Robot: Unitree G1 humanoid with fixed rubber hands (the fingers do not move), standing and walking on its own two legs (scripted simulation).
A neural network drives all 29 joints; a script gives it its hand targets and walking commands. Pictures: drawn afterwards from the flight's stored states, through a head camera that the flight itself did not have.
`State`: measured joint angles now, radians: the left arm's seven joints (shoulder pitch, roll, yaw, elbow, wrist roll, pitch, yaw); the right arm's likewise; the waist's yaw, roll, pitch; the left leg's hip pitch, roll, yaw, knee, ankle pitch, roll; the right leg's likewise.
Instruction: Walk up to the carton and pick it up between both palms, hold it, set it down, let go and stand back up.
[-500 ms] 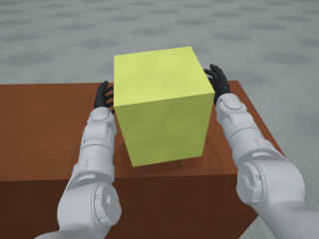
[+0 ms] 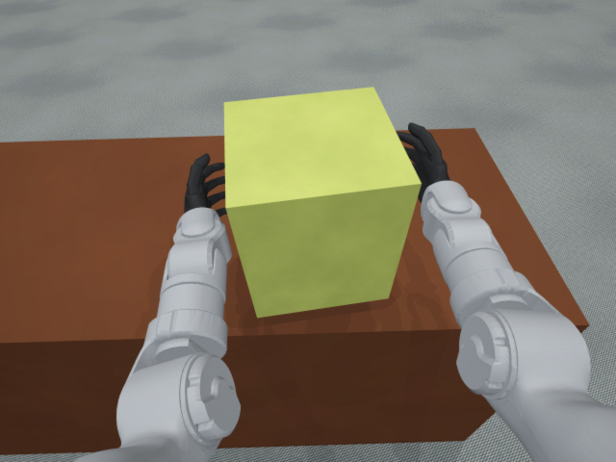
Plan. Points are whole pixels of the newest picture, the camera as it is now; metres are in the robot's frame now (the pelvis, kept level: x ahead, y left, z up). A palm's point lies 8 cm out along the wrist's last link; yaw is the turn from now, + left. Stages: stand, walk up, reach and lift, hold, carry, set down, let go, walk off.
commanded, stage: set down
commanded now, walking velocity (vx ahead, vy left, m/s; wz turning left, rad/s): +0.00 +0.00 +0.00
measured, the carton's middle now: (312, 208) +0.47 +0.01 +0.09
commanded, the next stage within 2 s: none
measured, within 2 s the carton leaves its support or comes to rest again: rests again in 1.56 s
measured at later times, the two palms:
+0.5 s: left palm (210, 224) +0.42 +0.15 +0.11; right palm (425, 189) +0.46 -0.15 +0.13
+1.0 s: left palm (212, 234) +0.41 +0.15 +0.09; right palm (424, 197) +0.45 -0.15 +0.12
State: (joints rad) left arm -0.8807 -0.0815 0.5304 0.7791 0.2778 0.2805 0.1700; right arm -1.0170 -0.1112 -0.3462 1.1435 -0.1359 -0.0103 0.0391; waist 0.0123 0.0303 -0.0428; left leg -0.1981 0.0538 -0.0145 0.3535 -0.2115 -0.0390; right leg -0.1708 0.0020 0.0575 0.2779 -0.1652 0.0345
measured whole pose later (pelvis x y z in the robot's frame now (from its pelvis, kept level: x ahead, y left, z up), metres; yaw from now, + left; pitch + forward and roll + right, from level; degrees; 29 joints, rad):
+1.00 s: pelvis +0.00 -0.01 +0.00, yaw +0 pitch +10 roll -1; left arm -0.86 -0.11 0.59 0.84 0.28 0.13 0.18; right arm -1.02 -0.07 -0.51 1.14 -0.31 -0.08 0.06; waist 0.04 0.04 -0.10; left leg -0.34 0.06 0.02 0.35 -0.19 -0.04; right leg -0.33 0.01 0.06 0.31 -0.16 0.02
